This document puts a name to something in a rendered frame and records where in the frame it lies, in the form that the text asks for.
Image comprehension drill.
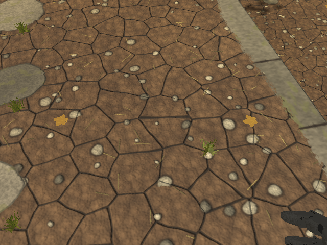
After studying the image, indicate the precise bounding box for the robot right hand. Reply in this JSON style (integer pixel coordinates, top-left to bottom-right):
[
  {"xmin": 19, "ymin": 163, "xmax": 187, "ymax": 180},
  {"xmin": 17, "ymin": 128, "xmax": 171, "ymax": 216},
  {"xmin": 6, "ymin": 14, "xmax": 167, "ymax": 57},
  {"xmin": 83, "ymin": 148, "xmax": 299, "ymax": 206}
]
[{"xmin": 281, "ymin": 210, "xmax": 327, "ymax": 245}]

